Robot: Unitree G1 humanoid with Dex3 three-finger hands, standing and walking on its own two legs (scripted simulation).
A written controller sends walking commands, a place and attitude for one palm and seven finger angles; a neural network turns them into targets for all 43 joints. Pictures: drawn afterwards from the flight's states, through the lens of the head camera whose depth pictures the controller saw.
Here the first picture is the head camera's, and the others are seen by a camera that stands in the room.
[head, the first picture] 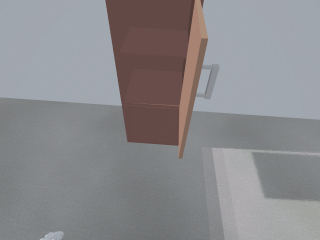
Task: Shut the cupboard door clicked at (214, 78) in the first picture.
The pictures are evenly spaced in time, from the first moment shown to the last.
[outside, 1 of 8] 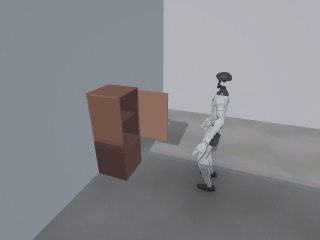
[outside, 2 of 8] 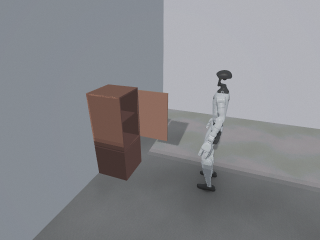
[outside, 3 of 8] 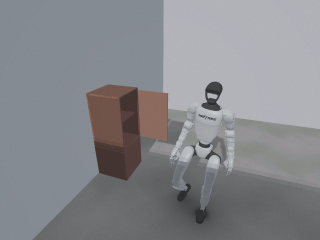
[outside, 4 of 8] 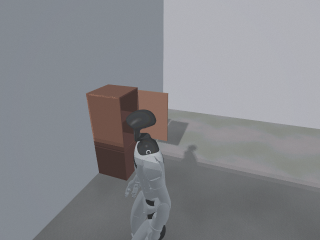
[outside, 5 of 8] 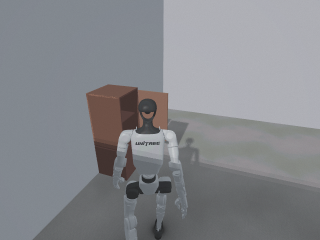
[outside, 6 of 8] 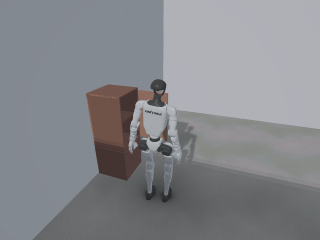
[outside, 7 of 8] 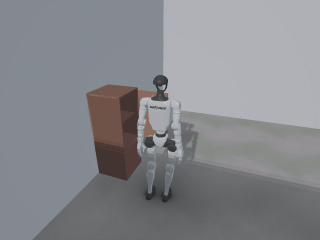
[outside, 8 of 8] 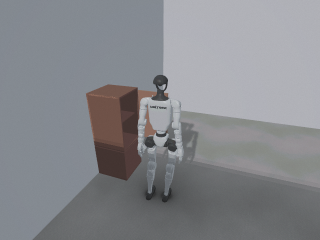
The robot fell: no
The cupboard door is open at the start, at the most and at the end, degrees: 89 89 89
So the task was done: no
